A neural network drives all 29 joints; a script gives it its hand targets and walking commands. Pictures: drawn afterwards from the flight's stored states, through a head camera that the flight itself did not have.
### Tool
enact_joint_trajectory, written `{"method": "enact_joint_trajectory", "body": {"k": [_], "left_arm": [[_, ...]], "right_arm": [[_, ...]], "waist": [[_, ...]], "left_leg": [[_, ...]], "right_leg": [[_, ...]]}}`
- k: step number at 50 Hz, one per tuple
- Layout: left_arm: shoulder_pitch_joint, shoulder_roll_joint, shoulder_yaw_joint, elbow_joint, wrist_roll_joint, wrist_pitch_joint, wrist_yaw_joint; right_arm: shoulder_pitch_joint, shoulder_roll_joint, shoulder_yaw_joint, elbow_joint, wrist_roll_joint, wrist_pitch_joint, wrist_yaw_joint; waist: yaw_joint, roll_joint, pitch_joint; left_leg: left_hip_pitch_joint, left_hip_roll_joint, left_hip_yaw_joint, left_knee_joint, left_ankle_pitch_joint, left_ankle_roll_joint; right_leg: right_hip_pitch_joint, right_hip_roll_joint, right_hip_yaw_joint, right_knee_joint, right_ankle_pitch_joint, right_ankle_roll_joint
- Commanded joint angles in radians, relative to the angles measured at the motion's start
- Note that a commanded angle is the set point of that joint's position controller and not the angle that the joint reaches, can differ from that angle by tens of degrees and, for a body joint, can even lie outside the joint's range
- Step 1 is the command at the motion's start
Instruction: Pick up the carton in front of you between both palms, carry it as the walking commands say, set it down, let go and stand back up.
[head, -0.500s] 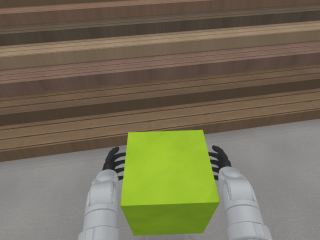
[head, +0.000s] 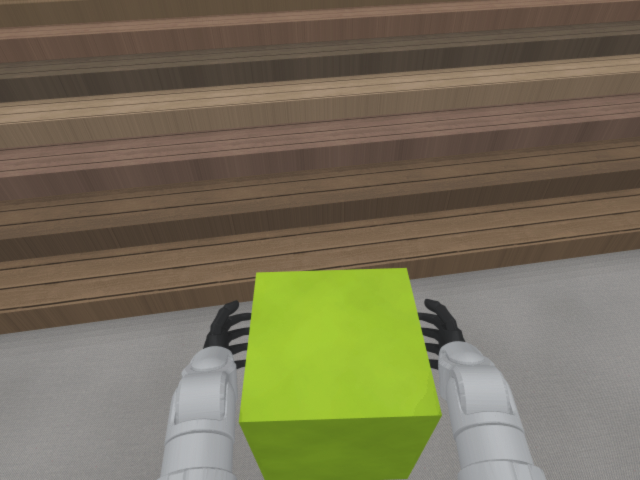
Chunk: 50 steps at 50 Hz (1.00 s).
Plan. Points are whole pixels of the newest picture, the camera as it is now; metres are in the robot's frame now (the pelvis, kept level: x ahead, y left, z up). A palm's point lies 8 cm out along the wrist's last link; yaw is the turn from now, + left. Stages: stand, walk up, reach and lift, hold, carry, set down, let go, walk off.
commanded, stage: reach and lift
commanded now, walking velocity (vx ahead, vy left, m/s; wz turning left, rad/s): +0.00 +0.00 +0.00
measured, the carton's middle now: (334, 379) +0.30 +0.00 -0.05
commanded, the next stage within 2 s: hold in 0.16 s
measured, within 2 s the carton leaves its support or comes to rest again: neither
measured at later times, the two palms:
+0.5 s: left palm (213, 357) +0.28 +0.15 +0.05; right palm (455, 352) +0.28 -0.15 +0.05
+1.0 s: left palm (213, 354) +0.28 +0.15 +0.05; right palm (454, 349) +0.28 -0.15 +0.05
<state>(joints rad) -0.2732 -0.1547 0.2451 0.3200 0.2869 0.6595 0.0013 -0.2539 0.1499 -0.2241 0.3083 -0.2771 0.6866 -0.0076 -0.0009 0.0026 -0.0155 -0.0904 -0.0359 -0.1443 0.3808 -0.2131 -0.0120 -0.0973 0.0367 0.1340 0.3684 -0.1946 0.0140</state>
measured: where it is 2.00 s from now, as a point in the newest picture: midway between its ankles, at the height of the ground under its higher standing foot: outside the picture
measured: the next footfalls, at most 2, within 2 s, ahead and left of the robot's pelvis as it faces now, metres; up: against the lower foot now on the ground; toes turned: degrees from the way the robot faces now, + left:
right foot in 1.90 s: +0.16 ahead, -0.09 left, +0.00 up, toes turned -8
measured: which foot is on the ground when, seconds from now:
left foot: down 0.00-1.00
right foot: down 0.00-1.00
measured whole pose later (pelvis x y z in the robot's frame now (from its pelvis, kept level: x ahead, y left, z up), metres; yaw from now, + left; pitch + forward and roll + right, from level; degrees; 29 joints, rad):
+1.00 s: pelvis -0.01 +0.00 +0.00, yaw +0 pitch -7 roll +0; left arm -0.29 -0.16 0.25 0.26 0.30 0.75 -0.01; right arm -0.28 0.16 -0.23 0.25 -0.29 0.77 0.00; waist 0.00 0.00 0.01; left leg -0.04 -0.03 -0.13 0.36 -0.20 -0.01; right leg -0.04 0.03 0.13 0.35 -0.18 0.01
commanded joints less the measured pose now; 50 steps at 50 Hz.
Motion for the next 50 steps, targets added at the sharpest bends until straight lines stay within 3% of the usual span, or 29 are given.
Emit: {"method": "enact_joint_trajectory", "body": {"k": [1, 8, 13, 19, 32, 50], "left_arm": [[-0.424, -0.96, -0.536, -0.01, -0.247, -0.01, -0.25], [-0.429, -0.963, -0.546, -0.032, -0.256, 0.007, -0.248], [-0.418, -0.957, -0.6, -0.118, -0.291, 0.045, -0.24], [-0.431, -0.91, -0.527, -0.058, -0.251, 0.079, -0.245], [-0.535, -0.937, -0.528, -0.031, -0.253, 0.061, -0.261], [-0.476, -0.931, -0.535, -0.065, -0.257, 0.07, -0.253]], "right_arm": [[-0.497, 0.932, 0.536, -0.068, 0.258, -0.041, 0.249], [-0.505, 0.924, 0.547, -0.092, 0.265, -0.026, 0.251], [-0.5, 0.926, 0.609, -0.178, 0.303, 0.011, 0.244], [-0.496, 0.893, 0.53, -0.113, 0.258, 0.048, 0.245], [-0.599, 0.934, 0.535, -0.084, 0.264, 0.036, 0.253], [-0.54, 0.918, 0.536, -0.115, 0.267, 0.042, 0.249]], "waist": [[0.0, 0.005, -0.241], [0.0, 0.006, -0.232], [0.005, 0.002, -0.27], [0.003, 0.006, -0.128], [0.004, -0.003, -0.18], [0.002, 0.002, -0.198]], "left_leg": [[0.043, -0.062, 0.072, -0.048, 0.254, -0.015], [0.054, -0.06, 0.071, -0.055, 0.247, -0.017], [0.093, -0.059, 0.066, -0.063, 0.305, -0.018], [0.04, -0.055, 0.076, -0.093, 0.128, -0.009], [0.03, -0.054, 0.084, -0.076, 0.079, -0.001], [0.064, -0.057, 0.08, -0.079, 0.185, -0.009]], "right_leg": [[0.098, 0.064, -0.067, -0.035, 0.228, 0.005], [0.099, 0.066, -0.068, -0.041, 0.211, 0.004], [0.136, 0.066, -0.063, -0.05, 0.265, 0.01], [0.092, 0.058, -0.07, -0.078, 0.104, -0.001], [0.099, 0.051, -0.075, -0.061, 0.068, 0.004], [0.123, 0.058, -0.071, -0.063, 0.166, 0.006]]}}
